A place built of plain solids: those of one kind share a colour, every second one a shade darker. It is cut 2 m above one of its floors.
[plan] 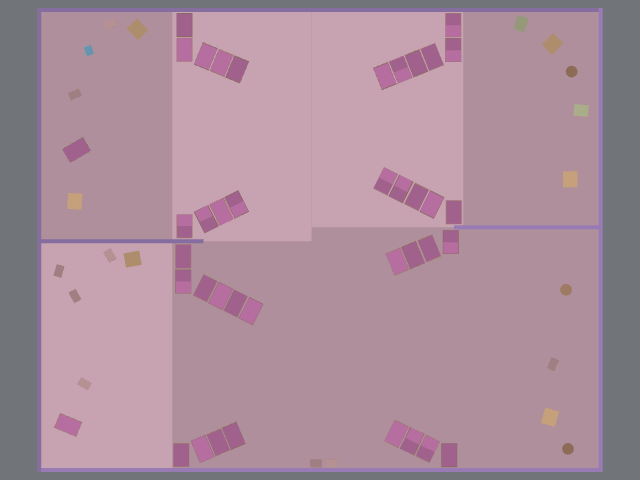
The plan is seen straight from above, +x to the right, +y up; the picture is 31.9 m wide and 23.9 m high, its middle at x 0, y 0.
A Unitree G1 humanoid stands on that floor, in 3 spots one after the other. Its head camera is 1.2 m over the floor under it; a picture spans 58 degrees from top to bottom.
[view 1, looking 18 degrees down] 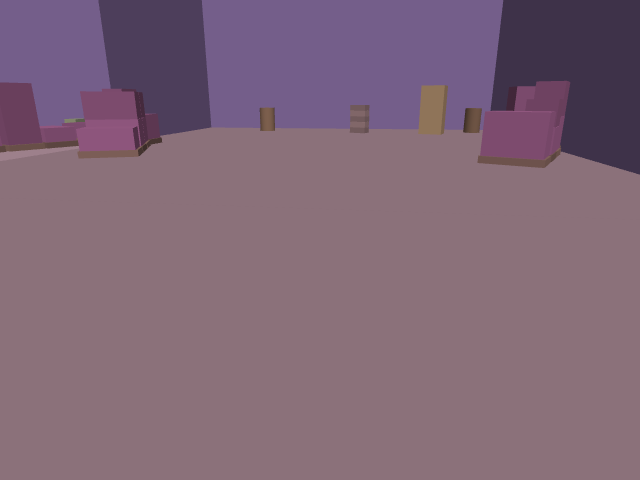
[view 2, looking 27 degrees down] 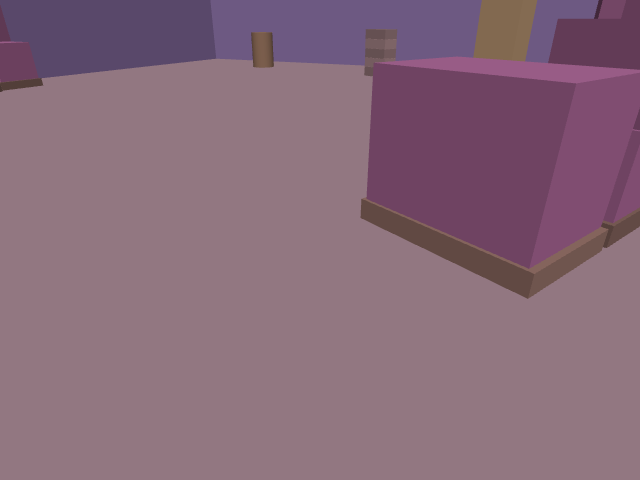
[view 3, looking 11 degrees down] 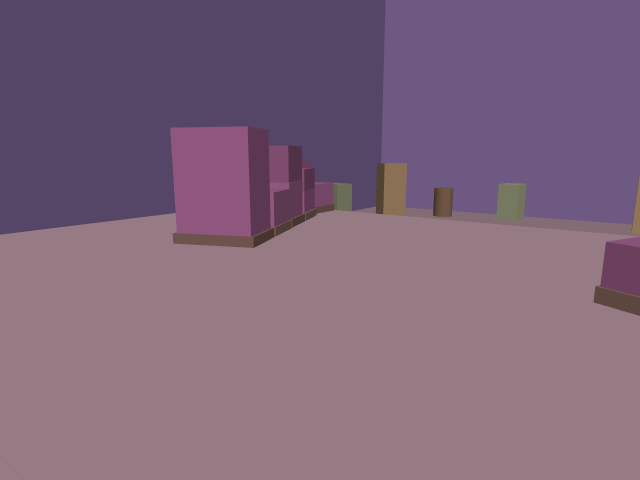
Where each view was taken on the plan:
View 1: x -5.24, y -7.06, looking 8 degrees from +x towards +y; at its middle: floor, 3.88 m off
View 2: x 1.20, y -9.91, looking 27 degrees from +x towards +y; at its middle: floor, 2.64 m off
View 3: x -0.93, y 3.46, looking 36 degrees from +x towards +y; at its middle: floor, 6.29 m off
